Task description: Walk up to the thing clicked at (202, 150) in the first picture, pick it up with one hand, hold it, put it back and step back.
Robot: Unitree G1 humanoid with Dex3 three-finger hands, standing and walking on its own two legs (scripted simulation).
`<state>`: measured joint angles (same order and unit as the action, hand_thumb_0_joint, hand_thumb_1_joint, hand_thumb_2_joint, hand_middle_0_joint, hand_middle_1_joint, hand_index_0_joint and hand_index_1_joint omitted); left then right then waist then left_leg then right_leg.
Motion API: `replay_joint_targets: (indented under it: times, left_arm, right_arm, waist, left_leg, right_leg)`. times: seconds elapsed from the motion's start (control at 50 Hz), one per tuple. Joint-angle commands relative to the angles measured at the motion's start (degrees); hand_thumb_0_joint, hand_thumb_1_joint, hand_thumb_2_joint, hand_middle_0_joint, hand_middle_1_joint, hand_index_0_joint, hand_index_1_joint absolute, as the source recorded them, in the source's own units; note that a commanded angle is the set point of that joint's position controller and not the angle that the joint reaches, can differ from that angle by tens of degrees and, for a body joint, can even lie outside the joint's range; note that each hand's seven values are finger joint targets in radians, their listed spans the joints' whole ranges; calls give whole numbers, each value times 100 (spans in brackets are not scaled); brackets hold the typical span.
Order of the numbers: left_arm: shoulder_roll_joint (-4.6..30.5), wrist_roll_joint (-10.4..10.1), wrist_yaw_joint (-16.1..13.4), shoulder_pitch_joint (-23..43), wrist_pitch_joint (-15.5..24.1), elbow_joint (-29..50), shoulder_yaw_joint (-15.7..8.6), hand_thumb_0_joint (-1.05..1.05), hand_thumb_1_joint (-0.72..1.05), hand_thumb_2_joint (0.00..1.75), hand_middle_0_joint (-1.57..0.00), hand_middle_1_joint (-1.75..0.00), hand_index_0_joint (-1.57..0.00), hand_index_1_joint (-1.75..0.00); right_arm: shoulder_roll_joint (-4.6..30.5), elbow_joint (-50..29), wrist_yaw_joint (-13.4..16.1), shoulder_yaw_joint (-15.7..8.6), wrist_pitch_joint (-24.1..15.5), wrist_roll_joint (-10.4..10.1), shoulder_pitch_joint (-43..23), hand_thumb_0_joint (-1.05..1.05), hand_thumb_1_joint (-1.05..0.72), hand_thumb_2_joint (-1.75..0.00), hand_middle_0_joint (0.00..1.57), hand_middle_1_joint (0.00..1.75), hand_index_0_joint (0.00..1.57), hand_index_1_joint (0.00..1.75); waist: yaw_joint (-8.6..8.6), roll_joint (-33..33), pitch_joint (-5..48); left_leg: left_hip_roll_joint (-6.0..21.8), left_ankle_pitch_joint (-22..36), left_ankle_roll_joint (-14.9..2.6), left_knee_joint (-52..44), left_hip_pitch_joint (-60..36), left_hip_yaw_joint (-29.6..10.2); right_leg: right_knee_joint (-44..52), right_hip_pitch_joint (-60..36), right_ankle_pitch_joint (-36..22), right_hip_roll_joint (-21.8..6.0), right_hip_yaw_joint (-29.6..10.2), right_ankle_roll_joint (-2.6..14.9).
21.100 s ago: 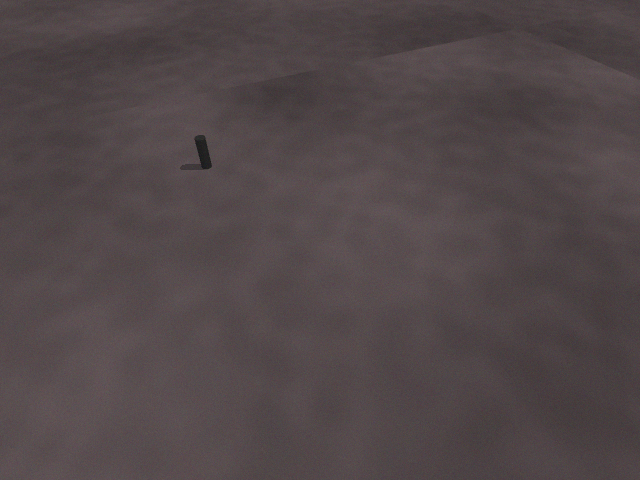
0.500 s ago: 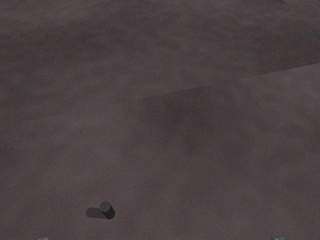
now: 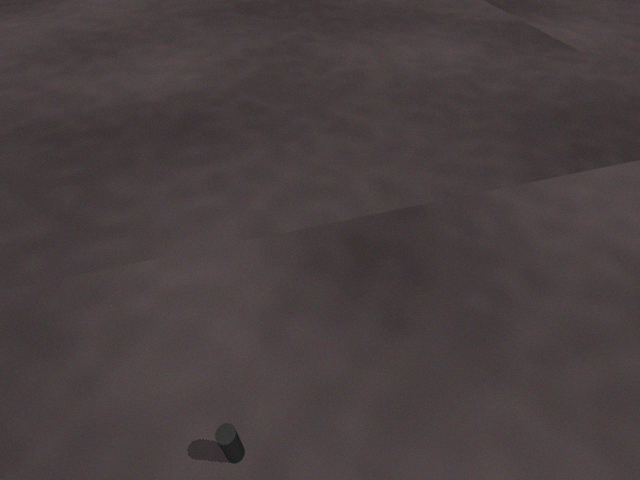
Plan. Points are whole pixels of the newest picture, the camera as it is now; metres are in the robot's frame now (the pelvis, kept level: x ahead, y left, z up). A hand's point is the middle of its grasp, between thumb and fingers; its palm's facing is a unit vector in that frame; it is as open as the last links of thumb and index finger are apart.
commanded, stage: walk up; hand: left
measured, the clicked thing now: (230, 444) +0.39 +0.24 -0.69
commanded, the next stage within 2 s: stand in 1.10 s
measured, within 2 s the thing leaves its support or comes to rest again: neither
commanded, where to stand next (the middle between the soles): +0.05 +0.03 m, yaw +1 degrees
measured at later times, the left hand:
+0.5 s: hand out of the picture +0.04 +0.27 -0.16, palm faces +0.02 -0.94 -0.33, open 7.4 cm
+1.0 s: hand out of the picture +0.09 +0.26 -0.15, palm faces +0.03 -0.94 -0.33, open 7.3 cm
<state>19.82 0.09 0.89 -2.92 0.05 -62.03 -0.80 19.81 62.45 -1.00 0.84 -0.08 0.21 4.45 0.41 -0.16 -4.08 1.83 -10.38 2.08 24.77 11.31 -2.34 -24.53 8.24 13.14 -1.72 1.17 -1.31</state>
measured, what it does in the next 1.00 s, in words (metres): stands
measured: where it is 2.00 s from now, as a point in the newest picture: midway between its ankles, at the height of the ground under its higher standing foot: outside the picture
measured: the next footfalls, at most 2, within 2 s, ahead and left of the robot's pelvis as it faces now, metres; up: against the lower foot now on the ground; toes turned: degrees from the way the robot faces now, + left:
none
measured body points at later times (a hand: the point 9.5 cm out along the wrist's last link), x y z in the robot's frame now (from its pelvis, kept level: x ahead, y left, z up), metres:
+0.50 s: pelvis +0.00 +0.01 +0.00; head +0.01 +0.01 +0.45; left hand +0.04 +0.31 -0.13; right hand +0.09 -0.29 -0.13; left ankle +0.04 +0.14 -0.74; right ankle +0.00 -0.13 -0.74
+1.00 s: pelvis +0.01 +0.00 +0.00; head +0.02 +0.01 +0.45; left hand +0.09 +0.31 -0.13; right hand +0.11 -0.29 -0.12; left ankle +0.04 +0.14 -0.74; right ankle +0.00 -0.13 -0.74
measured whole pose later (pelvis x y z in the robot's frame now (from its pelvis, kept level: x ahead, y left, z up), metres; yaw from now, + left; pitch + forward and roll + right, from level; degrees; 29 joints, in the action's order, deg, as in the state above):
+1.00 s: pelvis +0.01 +0.00 +0.00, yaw +2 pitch -2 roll -1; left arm 20.0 0.6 0.7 -3.9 0.1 -64.7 -1.5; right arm 20.0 64.5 -0.7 0.0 0.2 0.3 3.5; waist 0.1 -0.2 -3.2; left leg 1.1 -8.7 1.8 21.1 10.7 -3.9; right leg -19.3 6.1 11.3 -2.3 3.0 -1.8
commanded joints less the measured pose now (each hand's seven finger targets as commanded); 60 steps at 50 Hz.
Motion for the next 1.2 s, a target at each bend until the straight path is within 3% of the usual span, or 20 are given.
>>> replay_joint_targets:
  times: [0.0, 0.08, 0.22, 0.28, 0.34, 0.58, 0.7, 1.04, 1.1, 1.18]
  left_arm:
    - [1278, -22, -69, 301, 100, 204, -274, 0, 90, 90, -20, -30, -20, -30]
    - [1223, -12, -48, 201, 88, 117, -273, 0, 90, 90, -20, -30, -20, -30]
    - [1215, 15, -47, 69, 113, 3, -248, 0, 90, 90, -20, -30, -20, -30]
    - [1218, 19, -55, 54, 119, -46, -241, 0, 90, 90, -20, -30, -20, -30]
    - [1236, 29, -59, 25, 142, -69, -237, 0, 90, 90, -20, -30, -20, -30]
    - [1246, 12, -107, -77, 172, -92, -254, 0, 90, 90, -20, -30, -20, -30]
    - [1209, 13, -120, -5, 143, -38, -260, 0, 90, 90, -20, -30, -20, -30]
    - [1244, 35, -97, 100, 102, 66, -298, 0, 90, 90, -20, -30, -20, -30]
    - [1200, 78, -87, -9, 124, 30, -230, 0, 90, 90, -20, -30, -20, -30]
    - [1269, 72, -83, -3, 139, 53, -239, 0, 90, 90, -20, -30, -20, -30]
  right_arm:
    - [1283, -227, 81, -297, -160, 4, -330, 0, -90, -90, 20, 30, 20, 30]
    - [1309, -167, 88, -327, -177, 32, -350, 0, -90, -90, 20, 30, 20, 30]
    - [1283, -147, 91, -347, -179, 23, -372, 0, -90, -90, 20, 30, 20, 30]
    - [1289, -129, 81, -359, -154, 14, -338, 0, -90, -90, 20, 30, 20, 30]
    - [1275, -94, 73, -357, -138, 5, -302, 0, -90, -90, 20, 30, 20, 30]
    - [1234, -77, 85, -330, -115, -48, -309, 0, -90, -90, 20, 30, 20, 30]
    - [1243, -65, 103, -348, -101, -30, -316, 0, -90, -90, 20, 30, 20, 30]
    - [1262, -161, 100, -326, -122, -11, -335, 0, -90, -90, 20, 30, 20, 30]
    - [1291, -126, 115, -321, -133, 50, -243, 0, -90, -90, 20, 30, 20, 30]
    - [1306, -133, 112, -323, -140, 54, -208, 0, -90, -90, 20, 30, 20, 30]
  waist:
    - [24, -69, 345]
    - [42, -312, 467]
    - [29, -318, 601]
    - [-23, -269, 403]
    - [-43, -168, 434]
    - [-41, 17, 692]
    - [-45, -26, 697]
    - [-15, -97, 668]
    - [-26, -59, 621]
    - [-21, -111, 539]
  left_leg:
    - [497, -191, -317, -800, 58, -561]
    - [560, -564, -307, -1048, 185, -680]
    - [556, -273, -318, -980, 26, -651]
    - [514, -579, -314, -1003, 151, -690]
    - [490, -502, -317, -928, 46, -668]
    - [473, 950, -299, -550, -386, -497]
    - [485, 1080, -297, -609, -285, -496]
    - [455, 815, -300, -717, -59, -552]
    - [482, 526, -263, -780, -223, -545]
    - [479, 407, -283, -813, -159, -534]
  right_leg:
    - [798, -25, 157, -474, -501, 230]
    - [726, -249, 75, -438, -418, 236]
    - [826, -257, -91, -482, -394, 197]
    - [904, -129, 102, -478, -407, 189]
    - [963, -39, 173, -504, -433, 195]
    - [913, -134, -691, -575, -339, 162]
    - [834, -288, -836, -581, -279, 162]
    - [782, -469, -673, -571, -257, 177]
    - [933, -274, -212, -597, -317, 185]
    - [928, -257, -227, -618, -348, 200]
